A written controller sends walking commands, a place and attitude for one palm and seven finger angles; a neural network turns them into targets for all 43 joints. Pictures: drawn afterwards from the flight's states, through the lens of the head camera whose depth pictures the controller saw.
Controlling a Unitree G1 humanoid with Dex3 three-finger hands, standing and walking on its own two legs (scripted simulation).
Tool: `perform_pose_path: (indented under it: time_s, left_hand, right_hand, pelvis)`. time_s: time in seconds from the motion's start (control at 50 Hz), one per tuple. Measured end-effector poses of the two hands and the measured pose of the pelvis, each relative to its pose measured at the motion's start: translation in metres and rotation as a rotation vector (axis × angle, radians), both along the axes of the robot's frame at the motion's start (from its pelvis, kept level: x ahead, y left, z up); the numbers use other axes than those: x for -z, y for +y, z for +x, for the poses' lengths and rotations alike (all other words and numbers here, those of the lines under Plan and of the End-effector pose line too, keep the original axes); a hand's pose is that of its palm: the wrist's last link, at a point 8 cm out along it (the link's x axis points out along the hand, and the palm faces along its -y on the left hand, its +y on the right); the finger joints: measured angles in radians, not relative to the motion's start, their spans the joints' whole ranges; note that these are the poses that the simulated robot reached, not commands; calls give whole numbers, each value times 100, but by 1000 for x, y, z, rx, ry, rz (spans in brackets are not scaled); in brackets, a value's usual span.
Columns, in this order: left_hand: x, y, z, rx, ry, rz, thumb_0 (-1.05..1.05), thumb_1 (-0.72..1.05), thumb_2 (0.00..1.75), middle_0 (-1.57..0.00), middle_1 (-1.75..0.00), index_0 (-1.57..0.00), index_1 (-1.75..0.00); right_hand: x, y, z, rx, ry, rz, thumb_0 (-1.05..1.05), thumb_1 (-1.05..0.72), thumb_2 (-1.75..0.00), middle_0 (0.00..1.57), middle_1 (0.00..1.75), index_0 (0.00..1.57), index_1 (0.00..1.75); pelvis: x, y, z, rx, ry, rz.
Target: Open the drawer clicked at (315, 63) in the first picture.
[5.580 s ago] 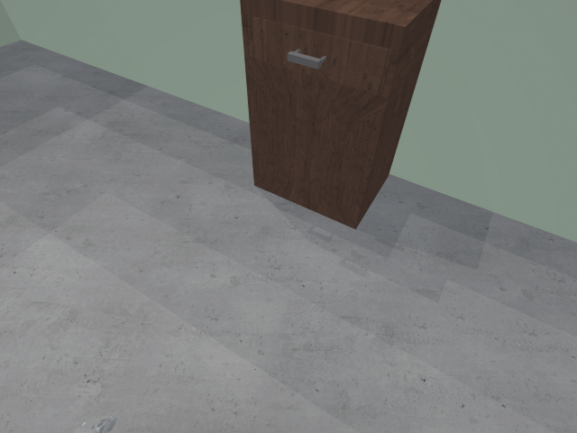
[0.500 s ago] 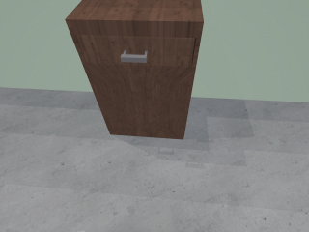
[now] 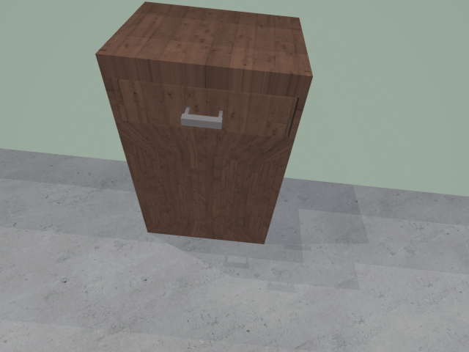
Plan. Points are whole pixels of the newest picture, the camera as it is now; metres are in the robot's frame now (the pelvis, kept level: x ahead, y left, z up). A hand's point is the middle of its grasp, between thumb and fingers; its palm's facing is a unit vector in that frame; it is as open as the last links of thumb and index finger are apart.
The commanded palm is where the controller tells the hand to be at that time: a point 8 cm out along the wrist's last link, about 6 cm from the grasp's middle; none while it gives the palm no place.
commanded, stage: take the last steps up to it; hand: left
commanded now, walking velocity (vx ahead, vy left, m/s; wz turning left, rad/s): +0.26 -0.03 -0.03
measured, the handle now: (203, 116) +0.73 +0.14 -0.02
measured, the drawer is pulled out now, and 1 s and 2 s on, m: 0.00 0.00 0.00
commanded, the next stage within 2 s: come to a stop and stand still in 0.28 s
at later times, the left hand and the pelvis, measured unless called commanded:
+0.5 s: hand (185, 305) +0.24 +0.11 -0.16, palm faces +0.02 -0.98 -0.22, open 7.3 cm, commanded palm none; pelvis +0.15 -0.06 +0.00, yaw +0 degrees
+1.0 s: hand (138, 349) +0.16 +0.19 -0.17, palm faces +0.06 -0.98 -0.20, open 7.4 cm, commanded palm none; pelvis +0.15 -0.01 +0.01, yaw +0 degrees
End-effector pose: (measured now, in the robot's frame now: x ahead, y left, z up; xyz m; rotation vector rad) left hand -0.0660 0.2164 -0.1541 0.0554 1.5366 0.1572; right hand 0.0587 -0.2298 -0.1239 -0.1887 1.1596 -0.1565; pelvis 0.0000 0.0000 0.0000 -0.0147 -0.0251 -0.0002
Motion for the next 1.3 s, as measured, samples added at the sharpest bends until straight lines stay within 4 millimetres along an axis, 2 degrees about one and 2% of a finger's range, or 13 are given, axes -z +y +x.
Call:
perform_pose_path:
  time_s: [0.14,0.22,0.28,0.36,0.42,0.48,0.58,0.7,0.8,0.88,1.0,1.1,1.3]
  left_hand:
    - [-16,10,100,46,-149,22,1,91,90,-20,-30,-20,-30]
    - [-22,9,161,85,-216,55,1,93,90,-20,-30,-20,-30]
    - [-25,1,208,129,-257,75,1,93,90,-19,-30,-20,-30]
    - [-22,-21,268,176,-332,98,1,92,90,-19,-30,-20,-30]
    - [-22,-39,293,164,-386,101,1,92,90,-19,-30,-20,-30]
    - [-26,-54,298,136,-378,91,1,91,90,-20,-30,-20,-30]
    - [-33,-49,306,98,-370,116,-1,95,90,-20,-30,-20,-30]
    - [-27,-27,295,78,-325,119,-1,93,90,-20,-30,-20,-30]
    - [-7,3,277,46,-289,103,0,91,90,-20,-30,-20,-30]
    - [-3,19,257,28,-234,92,1,91,90,-20,-30,-20,-30]
    - [-11,25,221,32,-129,73,1,91,90,-20,-30,-20,-30]
    - [-15,16,207,58,-68,68,1,91,90,-19,-30,-20,-30]
    - [-20,-36,221,105,-163,87,1,91,90,-20,-30,-20,-30]
  right_hand:
    - [-2,6,-31,80,168,13,0,-93,-90,20,30,20,30]
    - [2,9,-50,129,279,52,0,-92,-90,20,30,20,30]
    - [7,9,-59,169,352,89,0,-92,-90,20,30,20,30]
    - [22,1,-59,208,436,138,0,-91,-90,20,30,20,30]
    - [30,-12,-40,192,467,150,0,-91,-90,20,30,20,30]
    - [29,-27,-1,163,422,125,0,-91,-90,20,30,20,30]
    - [26,-45,76,108,287,87,0,-91,-90,20,30,19,30]
    - [15,-49,154,40,121,32,0,-91,-90,20,30,19,30]
    - [4,-36,189,-12,9,-28,0,-91,-90,20,30,19,30]
    - [-7,-17,189,-41,5,-45,0,-91,-90,20,30,19,30]
    - [-13,1,175,-15,29,-23,0,-91,-90,20,30,20,30]
    - [-11,-10,150,40,61,-21,-1,-92,-90,20,30,20,30]
    - [20,-49,65,119,240,44,0,-91,-90,20,30,20,30]
  pelvis:
    - [-14,3,37,4,11,6]
    - [-13,-6,62,10,13,17]
    - [-10,-18,82,17,13,25]
    - [4,-40,114,17,10,38]
    - [8,-52,130,2,0,22]
    - [1,-57,143,-7,-1,19]
    - [-5,-57,154,-15,12,21]
    - [-4,-42,154,-15,14,17]
    - [5,-21,153,-20,17,-10]
    - [0,-11,152,-18,15,-1]
    - [-12,-6,154,4,26,-6]
    - [-14,-10,149,18,27,-7]
    - [-6,-46,135,10,9,21]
